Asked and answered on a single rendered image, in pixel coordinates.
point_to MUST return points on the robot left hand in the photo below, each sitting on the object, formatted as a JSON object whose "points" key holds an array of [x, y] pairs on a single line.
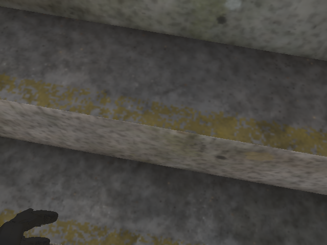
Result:
{"points": [[11, 232]]}

